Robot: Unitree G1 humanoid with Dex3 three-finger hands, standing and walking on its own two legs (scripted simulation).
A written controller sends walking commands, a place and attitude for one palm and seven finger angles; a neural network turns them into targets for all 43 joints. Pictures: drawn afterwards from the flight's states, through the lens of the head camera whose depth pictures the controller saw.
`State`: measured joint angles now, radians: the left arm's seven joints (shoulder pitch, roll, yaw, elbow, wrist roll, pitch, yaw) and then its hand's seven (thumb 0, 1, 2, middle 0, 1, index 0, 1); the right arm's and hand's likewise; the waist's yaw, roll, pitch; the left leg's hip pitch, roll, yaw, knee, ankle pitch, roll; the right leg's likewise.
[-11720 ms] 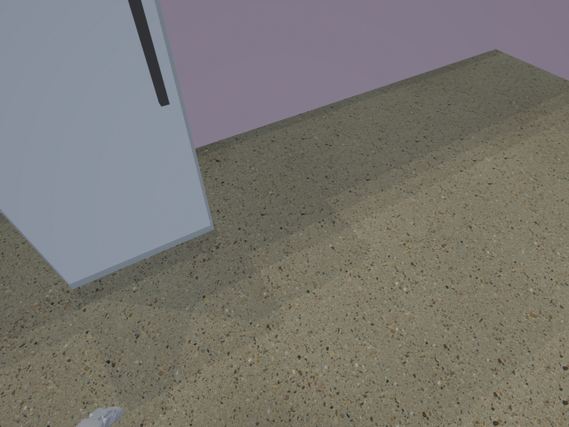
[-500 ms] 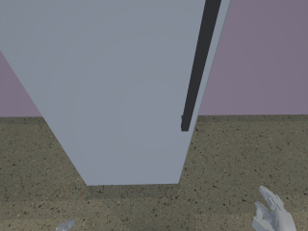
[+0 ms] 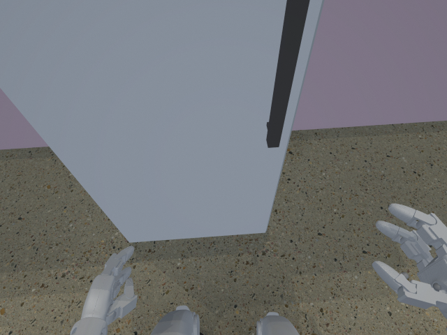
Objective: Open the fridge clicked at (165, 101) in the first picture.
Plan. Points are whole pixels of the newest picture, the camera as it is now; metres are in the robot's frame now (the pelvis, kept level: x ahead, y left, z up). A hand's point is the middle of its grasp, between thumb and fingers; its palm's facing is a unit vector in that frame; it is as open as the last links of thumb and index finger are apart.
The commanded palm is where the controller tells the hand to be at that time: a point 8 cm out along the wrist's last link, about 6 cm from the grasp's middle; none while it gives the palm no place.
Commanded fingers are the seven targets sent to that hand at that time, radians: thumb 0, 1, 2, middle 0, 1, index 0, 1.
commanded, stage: raise the hand to about handle height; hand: right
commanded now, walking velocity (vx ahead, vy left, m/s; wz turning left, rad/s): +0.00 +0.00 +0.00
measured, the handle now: (288, 29) +0.52 -0.09 +0.26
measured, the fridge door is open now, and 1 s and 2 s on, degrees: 0 0 0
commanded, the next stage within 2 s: move the hooked fingers beside the handle in 1.46 s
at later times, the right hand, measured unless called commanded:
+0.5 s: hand (435, 220) +0.26 -0.28 +0.13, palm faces -0.03 +1.00 -0.07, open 12.8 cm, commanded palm +0.23 -0.33 +0.14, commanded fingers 0.00 0.45 -0.32 0.30 1.17 0.30 1.17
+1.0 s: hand out of the picture +0.31 -0.29 +0.20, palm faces +0.00 +1.00 -0.08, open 13.9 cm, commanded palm +0.27 -0.33 +0.20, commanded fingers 0.00 0.50 -0.30 0.30 1.20 0.30 1.20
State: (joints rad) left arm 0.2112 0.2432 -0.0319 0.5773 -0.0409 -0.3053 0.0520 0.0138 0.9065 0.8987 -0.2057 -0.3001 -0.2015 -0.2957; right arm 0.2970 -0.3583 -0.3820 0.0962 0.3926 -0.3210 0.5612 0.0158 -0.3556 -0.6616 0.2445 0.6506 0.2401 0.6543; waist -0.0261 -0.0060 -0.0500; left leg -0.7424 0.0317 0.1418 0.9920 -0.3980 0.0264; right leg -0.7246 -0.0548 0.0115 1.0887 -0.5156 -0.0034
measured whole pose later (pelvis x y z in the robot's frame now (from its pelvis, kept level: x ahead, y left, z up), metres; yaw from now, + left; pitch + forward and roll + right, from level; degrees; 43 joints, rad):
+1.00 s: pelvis +0.03 -0.01 +0.06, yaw +0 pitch +1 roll +1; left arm 0.26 0.27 -0.07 0.62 -0.06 -0.28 0.10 0.01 0.91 0.90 -0.21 -0.30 -0.20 -0.30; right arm -0.07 -0.46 -0.45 0.24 0.35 -0.01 0.53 -0.01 0.49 -0.30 0.31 1.20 0.30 1.20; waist -0.04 -0.04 -0.02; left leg -0.33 0.04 0.11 0.58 -0.26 0.00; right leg -0.29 -0.02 -0.03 0.64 -0.36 -0.02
